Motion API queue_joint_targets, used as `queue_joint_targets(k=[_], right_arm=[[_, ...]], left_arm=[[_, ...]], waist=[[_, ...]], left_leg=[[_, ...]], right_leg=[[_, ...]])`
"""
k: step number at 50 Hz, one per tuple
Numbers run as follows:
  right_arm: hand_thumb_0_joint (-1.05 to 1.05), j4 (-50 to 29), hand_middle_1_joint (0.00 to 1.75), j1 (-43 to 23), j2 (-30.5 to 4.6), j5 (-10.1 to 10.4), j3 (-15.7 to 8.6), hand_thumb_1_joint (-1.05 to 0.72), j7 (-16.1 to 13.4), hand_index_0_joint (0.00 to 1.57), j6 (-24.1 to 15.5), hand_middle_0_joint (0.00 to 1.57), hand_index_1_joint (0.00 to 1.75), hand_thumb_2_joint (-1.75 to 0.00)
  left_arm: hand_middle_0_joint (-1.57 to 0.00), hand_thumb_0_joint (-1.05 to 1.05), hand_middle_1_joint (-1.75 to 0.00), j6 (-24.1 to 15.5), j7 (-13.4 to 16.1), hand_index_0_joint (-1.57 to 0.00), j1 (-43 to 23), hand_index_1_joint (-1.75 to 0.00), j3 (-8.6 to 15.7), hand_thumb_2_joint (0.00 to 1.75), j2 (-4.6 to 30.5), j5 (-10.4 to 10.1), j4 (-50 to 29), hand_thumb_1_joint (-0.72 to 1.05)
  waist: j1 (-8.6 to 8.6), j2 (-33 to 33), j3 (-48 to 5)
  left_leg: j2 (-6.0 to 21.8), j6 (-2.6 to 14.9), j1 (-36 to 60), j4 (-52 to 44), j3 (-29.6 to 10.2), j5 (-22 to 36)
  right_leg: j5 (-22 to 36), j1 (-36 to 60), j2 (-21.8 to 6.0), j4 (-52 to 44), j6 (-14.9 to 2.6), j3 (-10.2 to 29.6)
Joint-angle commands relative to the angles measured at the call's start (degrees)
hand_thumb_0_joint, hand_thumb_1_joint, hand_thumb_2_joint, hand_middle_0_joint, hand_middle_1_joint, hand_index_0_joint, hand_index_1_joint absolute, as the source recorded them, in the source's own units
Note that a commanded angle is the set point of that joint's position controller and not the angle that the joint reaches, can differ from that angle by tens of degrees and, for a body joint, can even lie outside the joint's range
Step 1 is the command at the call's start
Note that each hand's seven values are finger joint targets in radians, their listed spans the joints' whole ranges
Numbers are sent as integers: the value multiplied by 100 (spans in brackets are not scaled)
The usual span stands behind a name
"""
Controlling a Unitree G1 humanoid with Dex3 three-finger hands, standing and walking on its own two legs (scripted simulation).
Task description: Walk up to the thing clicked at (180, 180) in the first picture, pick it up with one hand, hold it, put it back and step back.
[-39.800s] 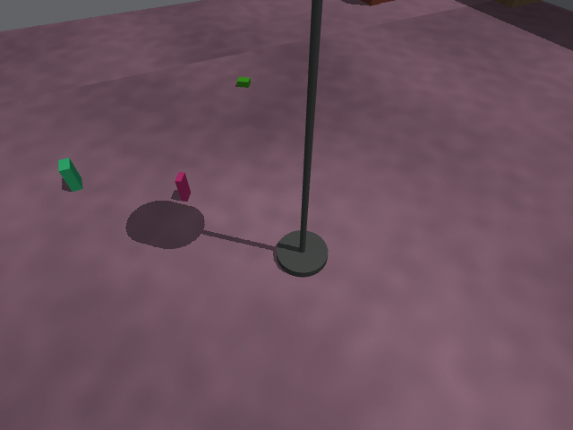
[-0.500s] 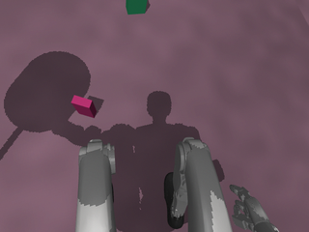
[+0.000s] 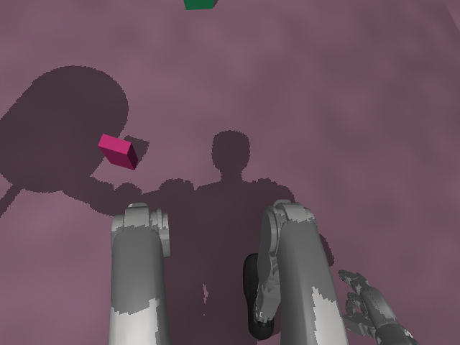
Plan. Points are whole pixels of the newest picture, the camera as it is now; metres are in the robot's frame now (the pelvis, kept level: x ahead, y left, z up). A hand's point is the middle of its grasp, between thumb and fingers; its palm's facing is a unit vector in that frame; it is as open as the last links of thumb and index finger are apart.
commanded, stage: approach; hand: left
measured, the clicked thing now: (120, 153) +0.48 +0.24 -0.30
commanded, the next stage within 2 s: close in in 0.60 s
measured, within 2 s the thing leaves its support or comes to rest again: neither
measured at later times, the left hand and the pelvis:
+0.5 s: hand (8, 154) +0.40 +0.37 -0.12, palm faces +0.17 -0.99 +0.01, open 17.4 cm; pelvis -0.01 +0.00 -0.05, yaw -3 degrees
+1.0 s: hand (89, 152) +0.45 +0.28 -0.23, palm faces +0.19 -0.98 +0.07, open 17.6 cm; pelvis -0.01 +0.02 -0.08, yaw -8 degrees
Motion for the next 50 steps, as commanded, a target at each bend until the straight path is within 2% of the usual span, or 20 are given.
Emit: queue_joint_targets(k=[1,5,7,11,17,18,20,21,24,25,27,30,32,36,38,40,42,47,48,50], right_arm=[[0,-212,30,812,-1402,43,-456,-92,-106,20,-75,20,30,-91],[0,-213,30,835,-1428,16,-435,-93,-107,20,-47,20,30,-91],[0,-261,30,784,-1418,17,-438,-92,-90,20,-46,20,30,-90],[0,-286,30,629,-1457,-13,-345,-92,-58,20,-95,20,30,-90],[0,-392,30,367,-1471,-192,-136,-91,16,20,-147,20,30,-90],[0,-456,30,272,-1507,-229,-54,-91,33,20,-138,20,30,-90],[0,-462,30,182,-1584,-328,23,-91,47,20,-99,20,30,-90],[0,-499,30,107,-1635,-356,58,-91,59,20,-68,20,30,-90],[0,-530,30,-59,-1705,-512,263,-92,106,20,56,20,30,-90],[0,-577,30,-167,-1727,-558,337,-92,127,20,95,20,30,-90],[0,-491,30,-181,-1783,-682,453,-93,136,20,174,20,30,-91],[0,-562,30,-461,-1860,-823,618,-93,161,20,284,20,30,-91],[0,-507,30,-495,-1895,-927,709,-94,164,20,363,20,30,-91],[0,-658,30,-690,-1967,-1062,891,-94,210,20,459,20,30,-91],[0,-709,30,-787,-2004,-1098,993,-94,225,20,507,20,30,-91],[0,-887,30,-918,-2074,-1159,1053,-95,260,20,541,20,30,-91],[0,-920,30,-950,-2131,-1231,1142,-95,297,20,597,20,30,-91],[0,-995,30,-1096,-2095,-1385,1339,-94,406,20,682,20,30,-91],[0,-1003,30,-1125,-2153,-1436,1322,-94,412,20,722,20,30,-91],[0,-1008,30,-1167,-2135,-1508,1344,-94,435,20,784,20,30,-91]], left_arm=[[-3,0,-10,-361,-12,-3,-1055,-9,353,10,2394,-257,-1085,-41],[-5,0,-13,-403,-25,-3,-1043,-14,467,14,2529,-285,-1107,-44],[-7,0,-9,-431,-43,-7,-1015,-9,345,2,2302,-297,-1031,-54],[-7,0,-10,-675,-112,-7,-936,-9,26,2,1554,-471,-393,-54],[-7,0,-9,-1390,-82,-7,-1223,-9,-50,1,1718,-540,-105,-54],[-7,0,-9,-1468,-81,-7,-1045,-9,-164,1,1567,-523,290,-53],[-7,0,-10,-1702,-34,-7,-1251,-10,-91,3,1922,-446,103,-54],[-7,0,-11,-1775,4,-6,-1148,-10,-180,4,1862,-395,307,-54],[-7,0,-11,-2119,194,-6,-1432,-11,-80,5,2168,-297,206,-54],[-6,0,-11,-2226,252,-5,-1358,-11,-210,6,1980,-282,388,-53],[-6,0,-11,-2507,393,-6,-1713,-11,6,6,2452,-229,-10,-53],[-6,0,-13,-2694,531,-6,-1428,-13,-444,8,1917,-111,673,-54],[-7,0,-13,-2835,686,-7,-1553,-13,-382,6,2129,-34,526,-58],[-7,0,-11,-2998,847,-8,-1414,-11,-954,3,1244,-62,1165,-61],[-6,0,-11,-3107,978,-7,-1502,-11,-1091,4,1203,-55,1244,-61],[-7,0,-11,-3248,1199,-8,-1468,-10,-821,2,1554,-45,1174,-61],[-6,0,-11,-3415,1391,-8,-1338,-10,-751,2,1454,-98,1277,-61],[-6,0,-11,-3720,2000,-7,-1417,-10,-796,5,1219,-8,1297,-61],[-6,0,-11,-3785,2159,-7,-1310,-10,-590,5,1479,43,1280,-61],[-5,0,-10,-3887,2350,-6,-1317,-9,-749,6,1380,186,1203,-61]], waist=[[202,1669,-3447],[233,1661,-3583],[143,1550,-3420],[-152,1353,-2746],[-257,1041,-2710],[-302,1019,-2681],[-251,1332,-2812],[-243,1460,-2802],[-293,1833,-2758],[-382,1893,-2735],[-393,2217,-2916],[-640,2244,-2584],[-636,2479,-2533],[-1069,2237,-2098],[-1133,2098,-1875],[-1082,1980,-1979],[-1132,1953,-1985],[-1211,2135,-1694],[-1173,2136,-1610],[-1190,2219,-1530]], left_leg=[[3,239,2814,-1712,469,775],[-3,240,2824,-1585,500,1085],[1,252,2688,-1570,476,932],[37,251,2422,-1437,318,578],[35,286,1906,-899,425,341],[39,265,1936,-860,387,382],[66,218,2133,-788,357,513],[83,191,2254,-791,333,547],[129,127,2419,-715,227,587],[134,113,2468,-661,204,627],[154,75,2655,-527,167,829],[179,39,2664,-438,60,902],[205,-9,2797,-367,5,1100],[241,-27,2680,-218,-182,1155],[240,-17,2493,-181,-247,1049],[248,8,2394,-44,-271,1061],[245,-5,2434,0,-348,1168],[269,-60,2402,0,-433,1037],[281,-48,2268,19,-445,962],[293,-59,2260,30,-434,895]], right_leg=[[678,1384,147,-1147,-438,-395],[932,1565,143,-1110,-429,-380],[805,1458,158,-1108,-421,-409],[588,990,185,-968,-417,-540],[406,1244,278,-882,-353,-565],[446,1214,282,-794,-354,-615],[564,1232,296,-658,-374,-634],[588,1152,293,-574,-389,-650],[654,1138,316,-366,-398,-768],[705,1167,312,-312,-390,-790],[885,1307,331,-195,-385,-818],[954,1186,340,-85,-376,-914],[1089,1144,364,2,-385,-972],[1252,1130,406,39,-347,-1181],[1218,1162,411,60,-328,-1247],[1288,1370,446,72,-299,-1280],[1407,1498,473,121,-276,-1359],[1342,1577,523,136,-251,-1463],[1307,1574,540,160,-254,-1471],[1282,1535,552,148,-266,-1468]])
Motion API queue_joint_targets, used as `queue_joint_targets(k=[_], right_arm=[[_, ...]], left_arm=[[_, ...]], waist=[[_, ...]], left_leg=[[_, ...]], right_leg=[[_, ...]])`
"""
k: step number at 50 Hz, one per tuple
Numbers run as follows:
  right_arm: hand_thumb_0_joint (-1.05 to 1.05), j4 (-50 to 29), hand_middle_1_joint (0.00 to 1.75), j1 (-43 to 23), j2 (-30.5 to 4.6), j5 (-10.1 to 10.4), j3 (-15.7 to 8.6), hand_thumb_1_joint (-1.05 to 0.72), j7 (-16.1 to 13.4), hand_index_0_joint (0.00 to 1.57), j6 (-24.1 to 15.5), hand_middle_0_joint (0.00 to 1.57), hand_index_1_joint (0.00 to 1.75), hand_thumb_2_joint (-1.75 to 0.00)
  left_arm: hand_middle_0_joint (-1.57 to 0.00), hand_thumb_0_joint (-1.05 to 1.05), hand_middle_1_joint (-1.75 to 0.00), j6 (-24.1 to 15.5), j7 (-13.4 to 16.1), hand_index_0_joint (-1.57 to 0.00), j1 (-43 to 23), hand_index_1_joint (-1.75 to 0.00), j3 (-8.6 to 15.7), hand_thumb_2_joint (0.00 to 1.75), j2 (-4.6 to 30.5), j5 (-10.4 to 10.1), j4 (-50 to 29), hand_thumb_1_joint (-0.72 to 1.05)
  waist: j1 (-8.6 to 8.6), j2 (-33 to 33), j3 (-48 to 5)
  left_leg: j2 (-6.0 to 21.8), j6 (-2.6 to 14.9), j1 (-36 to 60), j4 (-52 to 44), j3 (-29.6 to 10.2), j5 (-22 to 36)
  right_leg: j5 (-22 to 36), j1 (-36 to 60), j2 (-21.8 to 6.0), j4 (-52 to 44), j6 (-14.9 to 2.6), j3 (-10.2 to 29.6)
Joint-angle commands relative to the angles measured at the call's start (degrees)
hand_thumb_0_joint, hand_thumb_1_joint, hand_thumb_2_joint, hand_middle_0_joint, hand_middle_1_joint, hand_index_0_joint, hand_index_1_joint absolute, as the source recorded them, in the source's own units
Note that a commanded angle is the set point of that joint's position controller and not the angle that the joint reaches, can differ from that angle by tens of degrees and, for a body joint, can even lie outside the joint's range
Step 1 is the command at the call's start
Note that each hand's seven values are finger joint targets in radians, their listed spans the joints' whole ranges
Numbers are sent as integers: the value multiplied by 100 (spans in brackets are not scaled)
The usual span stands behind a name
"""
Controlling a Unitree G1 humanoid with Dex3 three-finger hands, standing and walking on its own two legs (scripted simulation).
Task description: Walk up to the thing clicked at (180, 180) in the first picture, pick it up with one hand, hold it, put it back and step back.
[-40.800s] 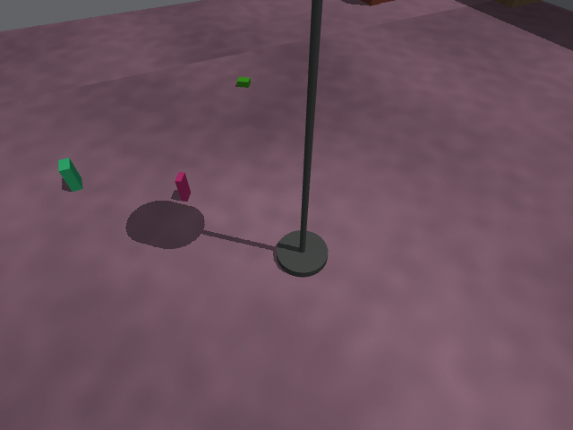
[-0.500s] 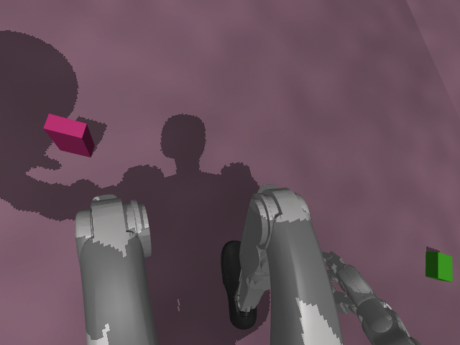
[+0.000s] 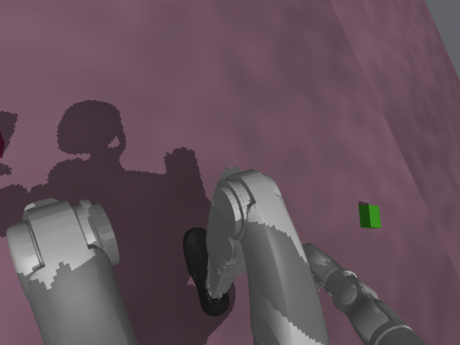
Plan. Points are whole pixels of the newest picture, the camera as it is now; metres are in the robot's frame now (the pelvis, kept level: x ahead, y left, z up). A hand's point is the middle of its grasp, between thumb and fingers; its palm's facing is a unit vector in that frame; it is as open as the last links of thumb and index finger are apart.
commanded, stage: close in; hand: left
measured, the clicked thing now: out of the picture +0.45 +0.28 -0.22
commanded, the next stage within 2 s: rest palm in 0.54 s
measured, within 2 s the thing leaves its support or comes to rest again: neither
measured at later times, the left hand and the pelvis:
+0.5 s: hand out of the picture +0.43 +0.28 -0.17, palm faces +0.34 -0.94 +0.03, open 17.4 cm; pelvis -0.01 +0.01 +0.00, yaw -2 degrees
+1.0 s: hand out of the picture +0.44 +0.27 -0.18, palm faces +0.35 -0.94 -0.01, open 15.8 cm; pelvis -0.01 +0.00 +0.00, yaw -2 degrees
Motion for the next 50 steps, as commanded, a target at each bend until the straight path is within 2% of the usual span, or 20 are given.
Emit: queue_joint_targets(k=[1,2,3,4,8,9,11,12,14,15,18,21,28,32,34,35,39,45,48,50], right_arm=[[0,-133,30,228,-1996,-132,-598,-94,-82,20,163,20,30,-91],[0,-161,30,199,-2009,-168,-578,-94,-67,20,176,20,30,-91],[0,-110,30,189,-2022,-188,-585,-94,-58,20,202,20,30,-91],[0,-115,30,192,-2031,-227,-565,-94,-52,20,218,20,30,-91],[0,-120,30,144,-2070,-274,-536,-94,-14,20,257,20,30,-91],[0,-129,30,159,-2100,-271,-549,-94,-2,20,266,20,30,-91],[0,-129,30,139,-2105,-267,-525,-93,28,20,272,20,30,-91],[0,-123,30,143,-2124,-277,-497,-93,36,20,274,20,30,-91],[0,-137,30,89,-2101,-295,-468,-93,54,20,279,20,30,-91],[0,-137,30,80,-2102,-298,-458,-93,58,20,290,20,30,-91],[0,-196,30,23,-2094,-316,-407,-92,85,20,309,20,30,-90],[0,-203,30,-12,-2061,-365,-359,-92,107,20,327,20,30,-91],[0,-141,30,32,-2090,-463,-326,-93,119,20,415,20,30,-91],[0,-105,30,3,-2081,-462,-338,-93,140,20,431,20,30,-91],[0,-91,30,8,-2084,-460,-327,-91,154,20,441,20,30,-91],[0,-81,30,-7,-2057,-465,-320,-91,159,20,438,20,30,-91],[0,-79,30,-18,-2024,-451,-298,-90,168,20,449,20,30,-90],[0,-90,30,-86,-2044,-456,-289,-90,176,20,467,20,30,-90],[0,-103,30,-109,-2023,-478,-252,-89,169,20,477,20,30,-90],[0,-137,30,-139,-2018,-482,-229,-89,166,20,496,20,30,-90]], left_arm=[[-5,0,-11,-618,485,-7,-1008,-9,-21,7,1493,145,-851,-59],[-5,0,-10,-676,560,-6,-1098,-9,-112,7,1400,190,-965,-56],[-5,0,-10,-684,642,-6,-950,-9,-87,7,1483,245,-844,-56],[-4,0,-10,-719,702,-6,-1010,-9,-176,8,1483,271,-920,-56],[-4,0,-9,-820,843,-5,-1152,-8,-639,7,984,245,-874,-54],[-4,0,-9,-828,896,-5,-1095,-8,-669,7,829,210,-771,-55],[-4,0,-10,-865,978,-5,-1053,-8,-749,8,832,190,-646,-57],[-4,0,-10,-896,1004,-5,-1094,-8,-853,8,750,190,-577,-57],[-4,0,-11,-965,1105,-6,-1036,-10,-889,10,743,206,-562,-57],[-4,0,-11,-996,1141,-6,-1089,-9,-918,9,740,204,-498,-58],[-4,0,-11,-1119,1335,-6,-1028,-10,-764,12,856,182,-425,-57],[-4,0,-10,-1219,1553,-5,-959,-10,-742,13,958,285,-412,-54],[-5,0,-12,-1387,1782,-6,-953,-11,-747,15,1025,446,-640,-49],[-5,0,-12,-1364,1859,-6,-975,-11,-862,16,879,455,-691,-49],[-10,0,-14,-1344,1895,-10,-1032,-14,-967,20,790,433,-622,-38],[-11,0,-15,-1321,1916,-10,-958,-15,-996,22,679,438,-591,-36],[-11,0,-17,-1283,1980,-11,-976,-17,-1113,24,730,495,-482,-32],[-12,0,-19,-1335,2118,-13,-999,-18,-1054,27,772,509,-403,-26],[-12,0,-20,-1362,2205,-13,-963,-19,-977,29,915,549,-396,-23],[-15,0,-23,-1378,2253,-16,-1038,-22,-966,32,1001,569,-378,-19]], waist=[[-340,3440,-3269],[-414,3474,-3188],[-357,3423,-3072],[-436,3413,-3074],[-687,3335,-2998],[-723,3195,-2956],[-713,3031,-2863],[-790,2971,-2814],[-689,2922,-2749],[-709,2922,-2709],[-642,2858,-2603],[-571,3003,-2606],[-703,3310,-2911],[-753,3279,-2843],[-823,3144,-2849],[-811,3084,-2832],[-775,2898,-2794],[-771,2934,-2737],[-715,3047,-2807],[-754,3006,-2743]], left_leg=[[343,-109,2541,-1919,650,963],[350,-121,2556,-1956,603,893],[354,-106,2449,-1957,607,727],[355,-85,2415,-1905,611,676],[338,-94,2470,-1921,471,643],[353,-104,2524,-1952,385,614],[333,-75,2367,-1942,355,356],[312,-67,2322,-1931,307,320],[316,-75,2326,-1939,277,290],[313,-70,2300,-1922,279,246],[303,-60,2181,-1914,278,175],[323,-75,2221,-1900,311,334],[374,-130,2630,-1826,288,933],[367,-119,2531,-1825,287,809],[347,-91,2403,-1761,310,737],[351,-89,2428,-1757,278,775],[322,-50,2258,-1719,319,612],[339,-75,2281,-1747,270,642],[360,-90,2401,-1749,271,810],[358,-67,2274,-1746,297,668]], right_leg=[[956,1427,99,-903,-456,-802],[920,1412,100,-902,-440,-842],[811,1327,116,-919,-453,-846],[821,1383,128,-933,-440,-838],[883,1285,126,-896,-409,-914],[871,1234,114,-885,-390,-953],[714,1204,135,-921,-380,-966],[715,1211,141,-913,-360,-987],[695,1193,142,-906,-361,-983],[665,1169,153,-912,-362,-979],[620,1251,170,-935,-359,-998],[719,1353,202,-924,-376,-976],[1221,1634,228,-838,-365,-1017],[1176,1577,230,-863,-367,-1031],[1143,1594,239,-905,-358,-1057],[1191,1588,239,-909,-346,-1058],[1066,1583,266,-988,-350,-1068],[1077,1557,265,-950,-362,-1096],[1186,1629,280,-927,-375,-1089],[1065,1625,293,-988,-377,-1101]])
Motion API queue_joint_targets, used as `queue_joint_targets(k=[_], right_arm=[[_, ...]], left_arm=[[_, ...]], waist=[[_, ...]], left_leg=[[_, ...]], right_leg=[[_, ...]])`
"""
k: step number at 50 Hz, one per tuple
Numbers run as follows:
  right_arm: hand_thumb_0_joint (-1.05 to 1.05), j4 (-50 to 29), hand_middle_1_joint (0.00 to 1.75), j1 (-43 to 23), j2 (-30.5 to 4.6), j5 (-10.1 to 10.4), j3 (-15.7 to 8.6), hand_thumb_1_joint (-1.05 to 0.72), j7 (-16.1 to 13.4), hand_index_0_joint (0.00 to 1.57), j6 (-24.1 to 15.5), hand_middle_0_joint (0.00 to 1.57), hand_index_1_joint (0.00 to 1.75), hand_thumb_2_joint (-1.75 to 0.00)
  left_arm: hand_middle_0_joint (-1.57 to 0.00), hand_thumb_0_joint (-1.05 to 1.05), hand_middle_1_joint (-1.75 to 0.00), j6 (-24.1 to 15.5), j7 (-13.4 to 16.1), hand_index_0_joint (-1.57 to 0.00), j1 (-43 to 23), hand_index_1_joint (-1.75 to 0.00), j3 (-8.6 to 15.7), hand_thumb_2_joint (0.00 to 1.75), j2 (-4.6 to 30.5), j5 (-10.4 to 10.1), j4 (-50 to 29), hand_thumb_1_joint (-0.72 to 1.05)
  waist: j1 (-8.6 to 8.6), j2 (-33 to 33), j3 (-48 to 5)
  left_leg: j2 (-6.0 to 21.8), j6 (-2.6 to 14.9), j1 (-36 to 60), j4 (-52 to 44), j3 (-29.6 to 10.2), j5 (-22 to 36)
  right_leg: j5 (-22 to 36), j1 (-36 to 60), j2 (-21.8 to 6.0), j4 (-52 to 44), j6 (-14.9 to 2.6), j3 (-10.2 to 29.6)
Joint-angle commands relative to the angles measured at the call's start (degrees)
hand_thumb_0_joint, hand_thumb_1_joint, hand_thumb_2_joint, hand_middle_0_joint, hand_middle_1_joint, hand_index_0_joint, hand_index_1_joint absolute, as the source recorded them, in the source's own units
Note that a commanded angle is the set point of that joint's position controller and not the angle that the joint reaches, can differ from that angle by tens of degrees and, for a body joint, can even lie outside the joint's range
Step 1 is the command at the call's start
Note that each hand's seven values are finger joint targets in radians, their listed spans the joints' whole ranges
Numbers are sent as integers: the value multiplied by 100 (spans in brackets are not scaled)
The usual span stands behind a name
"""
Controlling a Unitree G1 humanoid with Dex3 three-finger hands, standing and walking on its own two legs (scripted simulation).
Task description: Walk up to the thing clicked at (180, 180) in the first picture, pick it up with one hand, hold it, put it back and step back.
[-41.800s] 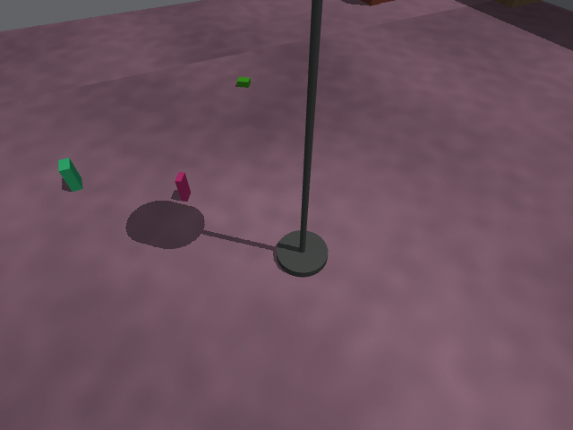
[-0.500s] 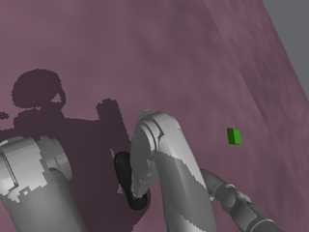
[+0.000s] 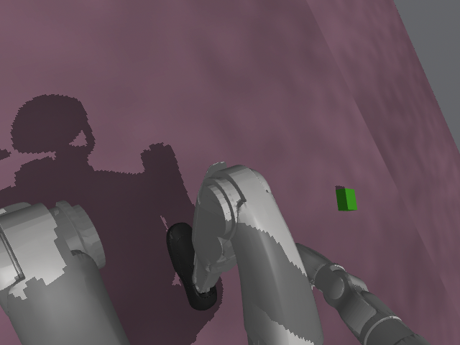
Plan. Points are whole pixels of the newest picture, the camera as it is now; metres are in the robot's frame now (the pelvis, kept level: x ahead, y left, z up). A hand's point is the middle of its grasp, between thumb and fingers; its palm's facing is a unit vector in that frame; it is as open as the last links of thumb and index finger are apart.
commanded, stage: close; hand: left
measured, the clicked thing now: out of the picture +0.45 +0.30 -0.21
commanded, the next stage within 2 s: settle in 1.12 s
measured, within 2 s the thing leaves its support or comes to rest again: leaves its support in 1.42 s
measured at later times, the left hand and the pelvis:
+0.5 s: hand out of the picture +0.44 +0.29 -0.18, palm faces +0.38 -0.93 -0.01, open 9.8 cm; pelvis +0.00 +0.00 +0.00, yaw -1 degrees
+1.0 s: hand out of the picture +0.44 +0.30 -0.18, palm faces +0.40 -0.92 -0.01, open 8.8 cm; pelvis +0.00 +0.01 +0.01, yaw -1 degrees
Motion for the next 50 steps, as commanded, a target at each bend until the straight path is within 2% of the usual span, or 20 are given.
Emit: queue_joint_targets(k=[1,3,6,12,16,19,23,26,27,29,31,32,40,42,43,44,47,48,49,50], right_arm=[[0,-73,30,168,-2082,-27,-652,-89,-139,20,119,20,30,-90],[0,-83,30,108,-2100,-28,-640,-89,-151,20,114,20,30,-90],[0,-78,30,108,-2104,-32,-641,-90,-157,20,126,20,30,-90],[0,-67,30,156,-2109,-27,-637,-89,-162,20,93,20,30,-90],[0,-108,30,107,-2120,-16,-629,-88,-172,20,115,20,30,-89],[0,-78,30,131,-2148,-35,-644,-88,-167,20,155,20,30,-89],[0,-106,30,92,-2151,-49,-612,-87,-157,20,171,20,30,-89],[0,-111,30,99,-2140,-71,-572,-88,-163,20,154,20,30,-89],[0,-176,30,-1,-2134,-68,-562,-88,-159,20,149,20,30,-89],[0,-109,30,58,-2156,-75,-591,-88,-174,20,158,20,30,-89],[0,-97,30,44,-2126,-99,-561,-88,-167,20,179,20,30,-89],[0,-57,30,104,-2117,-115,-580,-88,-177,20,189,20,30,-89],[0,-117,30,21,-2130,-100,-561,-88,-162,20,188,20,30,-89],[0,-74,30,87,-2138,-105,-551,-88,-164,20,203,20,30,-89],[0,-107,30,34,-2126,-104,-537,-88,-161,20,190,20,30,-89],[0,-58,30,75,-2123,-101,-543,-88,-172,20,195,20,30,-89],[0,-111,30,24,-2102,-111,-542,-88,-169,20,199,20,30,-89],[0,-105,30,28,-2088,-109,-539,-89,-165,20,196,20,30,-89],[0,-72,30,56,-2120,-120,-546,-88,-176,20,199,20,30,-89],[0,-87,30,55,-2111,-119,-541,-88,-177,20,196,20,30,-89]], left_arm=[[-16,0,-24,-423,102,-16,-1192,-23,93,33,1096,6,-675,-18],[-16,0,-24,-416,121,-17,-1220,-23,96,33,1201,40,-682,-16],[-37,0,-40,-432,96,-37,-1202,-39,95,42,1242,43,-716,-3],[-48,0,-50,-395,24,-49,-1292,-49,37,51,1024,-96,-654,8],[-58,0,-59,-367,-38,-58,-1323,-58,-94,60,931,-46,-567,20],[-61,0,-63,-352,-33,-62,-1301,-61,-93,63,1048,61,-523,29],[-65,0,-65,-383,71,-66,-1222,-64,127,66,1205,3,-527,36],[-74,0,-71,-467,124,-74,-1430,-70,198,72,1256,-77,-608,39],[-80,0,-77,-486,104,-80,-1476,-76,84,76,1099,-97,-614,38],[-85,0,-84,-481,108,-85,-1443,-83,172,82,1247,-25,-541,42],[-90,0,-90,-488,71,-90,-1468,-89,-59,87,1085,40,-541,46],[-91,0,-92,-465,60,-92,-1349,-91,4,89,1149,79,-533,47],[-100,0,-103,-390,75,-100,-1483,-103,-142,98,1000,40,-522,38],[-103,0,-106,-392,108,-103,-1510,-106,-45,100,1188,45,-510,36],[-105,0,-109,-410,90,-106,-1508,-108,-113,102,1063,28,-538,39],[-107,0,-111,-396,110,-108,-1403,-110,20,104,1247,42,-503,40],[-110,0,-115,-402,118,-111,-1443,-114,-40,106,1172,73,-545,39],[-112,0,-117,-414,83,-113,-1531,-116,-192,107,1030,66,-588,38],[-114,0,-119,-406,113,-115,-1475,-118,-38,109,1218,84,-564,38],[-115,0,-121,-401,114,-116,-1487,-120,-62,111,1186,76,-594,38]], waist=[[-676,3234,-3093],[-666,3272,-3015],[-651,3334,-3017],[-783,3122,-3149],[-817,3166,-2989],[-780,3358,-2937],[-664,3371,-2865],[-747,3360,-2973],[-776,3315,-2964],[-777,3427,-2876],[-869,3443,-2849],[-842,3383,-2978],[-854,3277,-2920],[-856,3342,-2963],[-863,3323,-2950],[-790,3354,-2974],[-785,3365,-2904],[-867,3364,-2906],[-838,3388,-2961],[-827,3373,-2966]], left_leg=[[338,-14,2135,-1944,681,691],[356,-9,2086,-1945,688,621],[365,-4,2131,-1942,689,569],[365,25,2175,-1905,644,651],[384,-17,2195,-2020,557,617],[411,-70,2352,-2114,497,679],[422,-64,2325,-2099,499,659],[411,-36,2321,-2024,524,750],[413,-39,2322,-2019,521,734],[435,-55,2376,-2061,492,771],[421,-55,2326,-2051,497,787],[432,-43,2435,-2028,505,889],[413,-32,2368,-2077,469,707],[409,-25,2336,-2051,502,693],[414,-35,2345,-2060,469,723],[415,-27,2358,-2035,513,772],[419,-37,2366,-2066,508,756],[416,-26,2358,-2033,525,751],[422,-30,2375,-2037,518,784],[413,-22,2377,-2023,532,796]], right_leg=[[883,1493,157,-931,-440,-838],[831,1419,159,-939,-448,-823],[803,1430,168,-938,-442,-823],[923,1520,184,-992,-416,-841],[879,1378,168,-954,-436,-905],[883,1300,157,-886,-456,-923],[883,1359,154,-905,-452,-876],[960,1498,163,-953,-438,-866],[965,1482,163,-986,-427,-881],[971,1400,150,-938,-434,-877],[989,1415,158,-948,-439,-904],[1076,1506,170,-964,-432,-888],[919,1392,170,-998,-443,-916],[909,1451,180,-1016,-447,-912],[945,1464,180,-1000,-437,-922],[974,1496,184,-1005,-445,-894],[921,1428,171,-996,-457,-897],[965,1487,186,-1032,-443,-885],[970,1472,187,-1024,-448,-896],[986,1506,181,-1040,-446,-884]])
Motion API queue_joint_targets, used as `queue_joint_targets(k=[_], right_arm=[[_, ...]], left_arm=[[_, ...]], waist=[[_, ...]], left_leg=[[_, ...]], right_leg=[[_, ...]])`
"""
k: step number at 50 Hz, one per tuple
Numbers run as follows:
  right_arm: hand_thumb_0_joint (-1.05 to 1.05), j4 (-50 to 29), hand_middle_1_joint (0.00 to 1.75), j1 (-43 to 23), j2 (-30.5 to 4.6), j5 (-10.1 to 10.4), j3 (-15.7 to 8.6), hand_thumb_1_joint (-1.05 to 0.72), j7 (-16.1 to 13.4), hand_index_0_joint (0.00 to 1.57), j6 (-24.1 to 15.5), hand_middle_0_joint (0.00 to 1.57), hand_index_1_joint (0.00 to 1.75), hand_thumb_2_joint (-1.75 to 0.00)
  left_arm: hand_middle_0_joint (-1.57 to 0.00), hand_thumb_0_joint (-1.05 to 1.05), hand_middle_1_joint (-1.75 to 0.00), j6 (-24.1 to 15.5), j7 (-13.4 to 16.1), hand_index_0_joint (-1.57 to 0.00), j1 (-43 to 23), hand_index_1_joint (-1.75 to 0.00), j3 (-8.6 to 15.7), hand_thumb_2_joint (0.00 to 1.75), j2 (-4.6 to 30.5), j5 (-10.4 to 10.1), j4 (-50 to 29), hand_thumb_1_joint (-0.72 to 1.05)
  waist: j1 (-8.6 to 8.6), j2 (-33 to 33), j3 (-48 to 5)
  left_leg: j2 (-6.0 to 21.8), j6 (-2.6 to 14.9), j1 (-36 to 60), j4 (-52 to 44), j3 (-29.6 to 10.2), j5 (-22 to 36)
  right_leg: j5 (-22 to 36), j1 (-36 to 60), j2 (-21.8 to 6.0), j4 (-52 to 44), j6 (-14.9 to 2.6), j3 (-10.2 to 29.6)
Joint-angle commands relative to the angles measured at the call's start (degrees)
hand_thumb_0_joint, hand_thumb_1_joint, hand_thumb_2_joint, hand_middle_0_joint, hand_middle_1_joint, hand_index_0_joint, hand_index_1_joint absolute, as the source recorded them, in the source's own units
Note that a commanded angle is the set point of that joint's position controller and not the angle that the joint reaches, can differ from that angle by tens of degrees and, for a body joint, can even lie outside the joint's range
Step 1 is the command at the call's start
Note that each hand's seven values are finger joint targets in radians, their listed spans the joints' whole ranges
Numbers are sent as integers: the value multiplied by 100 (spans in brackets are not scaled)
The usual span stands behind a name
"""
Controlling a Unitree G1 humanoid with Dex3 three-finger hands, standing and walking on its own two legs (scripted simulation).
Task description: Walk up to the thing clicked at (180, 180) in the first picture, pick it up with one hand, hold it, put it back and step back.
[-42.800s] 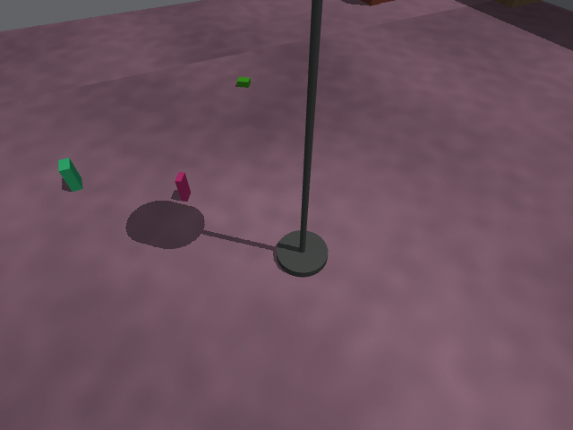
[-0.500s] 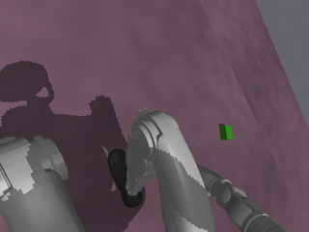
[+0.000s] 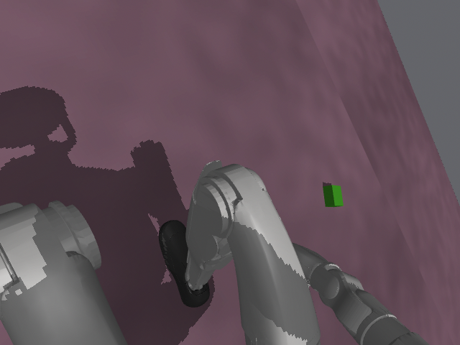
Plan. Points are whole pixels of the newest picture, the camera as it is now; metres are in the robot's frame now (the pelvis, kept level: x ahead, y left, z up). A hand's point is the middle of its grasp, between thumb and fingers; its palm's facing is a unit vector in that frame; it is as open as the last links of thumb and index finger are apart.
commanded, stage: close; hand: left
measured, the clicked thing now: out of the picture +0.44 +0.30 -0.22
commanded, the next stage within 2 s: settle in 0.12 s
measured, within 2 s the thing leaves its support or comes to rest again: leaves its support in 0.42 s
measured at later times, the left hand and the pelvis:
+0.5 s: hand out of the picture +0.44 +0.30 -0.17, palm faces +0.42 -0.91 +0.01, open 8.1 cm; pelvis +0.00 +0.00 +0.00, yaw +0 degrees
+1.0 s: hand out of the picture +0.42 +0.33 -0.07, palm faces +0.40 -0.92 -0.03, open 8.1 cm; pelvis +0.01 -0.01 +0.02, yaw +4 degrees
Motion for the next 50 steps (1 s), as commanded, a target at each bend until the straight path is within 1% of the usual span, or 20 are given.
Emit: queue_joint_targets(k=[1,3,5,7,9,12,16,23,24,25,28,32,33,37,40,42,44,45,47,50], right_arm=[[0,-16,30,109,-2139,-20,-716,-89,-149,20,100,20,30,-89],[0,-73,30,60,-2147,2,-714,-89,-137,20,97,20,30,-89],[0,-11,30,176,-2174,-8,-725,-89,-153,20,106,20,30,-89],[0,-60,30,96,-2165,-9,-708,-89,-145,20,105,20,30,-89],[0,-28,30,132,-2181,-9,-719,-89,-156,20,113,20,30,-89],[0,-21,30,125,-2164,-7,-728,-92,-147,20,125,20,30,-90],[0,-23,30,171,-2203,11,-739,-91,-148,20,154,20,30,-90],[0,-25,30,233,-2147,65,-790,-91,-127,20,128,20,30,-90],[0,-28,30,242,-2132,81,-812,-92,-119,20,134,20,30,-90],[0,-15,30,332,-2151,100,-848,-91,-131,20,144,20,30,-90],[0,9,30,392,-2117,156,-941,-92,-115,20,176,20,30,-90],[0,42,30,542,-2089,272,-1144,-91,-95,20,208,20,30,-90],[0,-29,30,582,-2094,307,-1201,-91,-92,20,199,20,30,-90],[0,0,30,782,-1960,488,-1443,-91,-90,20,206,20,30,-90],[0,108,30,985,-1829,653,-1597,-90,-88,20,182,20,30,-90],[0,107,30,1083,-1776,784,-1702,-89,-95,20,149,20,30,-89],[0,130,30,1237,-1706,879,-1843,-89,-102,20,145,20,30,-89],[0,86,30,1217,-1681,957,-1915,-89,-107,20,154,20,30,-89],[0,27,30,1268,-1622,1027,-1997,-89,-106,20,152,20,30,-89],[0,68,30,1418,-1555,1143,-2181,-88,-134,20,141,20,30,-89]], left_arm=[[-117,0,-122,-391,-33,-118,-1210,-121,8,111,796,-19,-800,39],[-120,0,-125,-398,-31,-122,-1258,-125,-50,113,678,-29,-808,34],[-122,0,-128,-377,9,-124,-1222,-127,169,115,965,-37,-803,34],[-126,0,-132,-392,-20,-127,-1341,-131,8,117,729,-50,-847,34],[-130,0,-136,-378,-15,-131,-1235,-135,113,121,900,-20,-787,35],[-131,0,-139,-364,-12,-131,-1271,-140,32,125,834,23,-803,35],[-140,0,-149,-337,-45,-140,-1224,-150,117,134,871,-12,-814,35],[-140,0,-149,-289,-165,-140,-1398,-150,47,132,850,-96,-1295,31],[-141,0,-150,-260,-186,-141,-1296,-151,15,133,736,-102,-1328,30],[-140,0,-149,-214,-172,-141,-1249,-150,217,132,1007,-89,-1472,30],[-142,0,-151,-93,-264,-143,-1231,-152,90,133,757,-103,-1799,26],[-142,0,-151,173,-334,-143,-1154,-152,76,132,604,-138,-2313,23],[-144,0,-152,245,-342,-144,-1125,-153,170,133,624,-181,-2491,25],[-145,0,-152,603,-456,-146,-1046,-153,-70,132,253,-249,-3121,27],[-144,0,-152,950,-581,-145,-845,-153,-445,132,-273,-315,-3182,28],[-142,0,-151,1125,-593,-143,-967,-151,-379,130,-269,-373,-3446,27],[-140,0,-148,1267,-574,-141,-1131,-148,-214,127,-43,-362,-3985,29],[-139,0,-148,1395,-590,-140,-886,-148,-166,127,-144,-363,-3759,27],[-140,0,-148,1546,-619,-142,-901,-148,-435,128,-611,-395,-3794,32],[-139,0,-147,1703,-643,-141,-998,-147,-278,127,-457,-367,-4173,35]], waist=[[-808,3510,-3071],[-809,3480,-2959],[-780,3539,-3090],[-847,3530,-3036],[-825,3531,-3040],[-830,3552,-2966],[-815,3626,-2947],[-763,3668,-3156],[-717,3686,-3188],[-629,3752,-3338],[-555,3886,-3370],[-440,4174,-3649],[-384,4140,-3767],[-254,4089,-4076],[-217,3804,-4017],[-127,3691,-4059],[79,3805,-4378],[164,3672,-4345],[62,3663,-4244],[266,3701,-4544]], left_leg=[[382,-109,2355,-1950,637,874],[394,-128,2367,-2027,563,812],[396,-114,2423,-1992,598,844],[410,-136,2434,-2029,547,840],[399,-121,2409,-2000,571,875],[402,-130,2406,-2032,550,867],[417,-161,2505,-2103,500,890],[364,-111,2359,-2030,658,843],[370,-125,2406,-2059,654,876],[371,-124,2458,-2066,680,940],[362,-160,2526,-2188,683,892],[353,-202,2718,-2336,747,924],[335,-185,2653,-2345,780,911],[280,-140,2586,-2386,948,945],[228,-72,2294,-2452,1057,652],[178,-9,2062,-2503,1142,365],[161,-9,2125,-2579,1216,409],[161,5,2129,-2666,1204,245],[145,6,2071,-2780,1193,70],[121,9,2228,-2872,1277,169]], right_leg=[[1017,1410,164,-859,-435,-769],[947,1297,131,-821,-435,-801],[977,1379,150,-845,-439,-772],[975,1325,135,-821,-433,-805],[1002,1359,141,-844,-432,-802],[987,1284,128,-798,-438,-801],[969,1244,110,-757,-442,-824],[966,1376,123,-830,-451,-739],[997,1393,111,-809,-446,-739],[1012,1421,121,-811,-463,-717],[949,1272,69,-773,-478,-697],[930,1139,26,-740,-507,-626],[959,1187,26,-767,-507,-596],[1007,1152,6,-873,-541,-448],[809,1057,-14,-1009,-549,-356],[639,1060,-37,-1093,-541,-300],[630,1026,-51,-1085,-570,-228],[455,838,-81,-1111,-583,-192],[352,683,-108,-1127,-594,-193],[398,615,-153,-1158,-621,-75]])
